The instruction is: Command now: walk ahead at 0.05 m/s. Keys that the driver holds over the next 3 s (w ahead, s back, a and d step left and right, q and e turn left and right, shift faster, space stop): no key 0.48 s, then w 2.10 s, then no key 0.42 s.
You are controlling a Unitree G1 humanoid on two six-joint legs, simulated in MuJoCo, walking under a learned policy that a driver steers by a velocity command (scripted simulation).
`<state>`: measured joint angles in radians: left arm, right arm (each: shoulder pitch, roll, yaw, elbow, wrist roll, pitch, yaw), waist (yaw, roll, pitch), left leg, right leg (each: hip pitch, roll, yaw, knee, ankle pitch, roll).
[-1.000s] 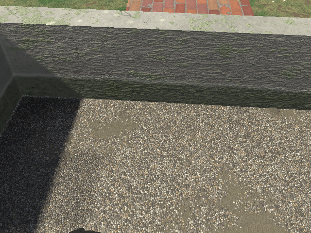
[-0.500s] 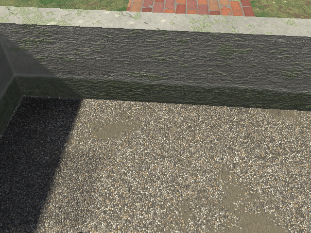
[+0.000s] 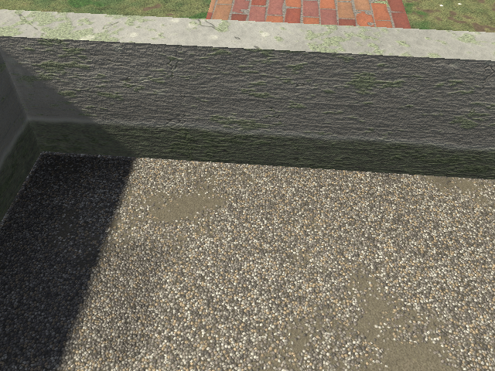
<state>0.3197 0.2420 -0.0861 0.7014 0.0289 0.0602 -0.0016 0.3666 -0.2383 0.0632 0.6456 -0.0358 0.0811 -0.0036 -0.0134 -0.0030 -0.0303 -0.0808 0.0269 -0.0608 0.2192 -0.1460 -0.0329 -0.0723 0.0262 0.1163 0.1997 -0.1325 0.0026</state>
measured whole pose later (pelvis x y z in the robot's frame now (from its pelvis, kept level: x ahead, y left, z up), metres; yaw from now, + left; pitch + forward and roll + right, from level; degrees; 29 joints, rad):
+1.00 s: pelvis -0.01 +0.00 +0.00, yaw +0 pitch +0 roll +0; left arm 0.21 0.22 -0.14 0.58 0.08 0.06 0.02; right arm 0.23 -0.22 0.12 0.52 -0.08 0.04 -0.01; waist 0.00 0.00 -0.01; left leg -0.11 0.02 -0.06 0.29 -0.17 -0.03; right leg -0.11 0.03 0.13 0.28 -0.17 0.01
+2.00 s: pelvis -0.01 +0.00 +0.00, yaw +0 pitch +0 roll +0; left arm 0.13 0.25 -0.15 0.51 0.09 0.06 0.00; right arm 0.19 -0.25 0.14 0.49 -0.09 0.04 0.01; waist -0.01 0.00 -0.02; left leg -0.13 0.01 -0.07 0.31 -0.19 -0.03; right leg -0.13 0.03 0.14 0.31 -0.18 0.02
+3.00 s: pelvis +0.00 +0.00 +0.00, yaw +0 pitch +0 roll +0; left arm 0.30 0.26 -0.09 0.65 0.04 0.07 0.00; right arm 0.33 -0.26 0.08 0.61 -0.04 0.06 0.00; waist -0.01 0.00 -0.03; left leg -0.09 0.02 -0.08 0.23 -0.15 -0.03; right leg -0.08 0.02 0.14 0.22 -0.15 0.01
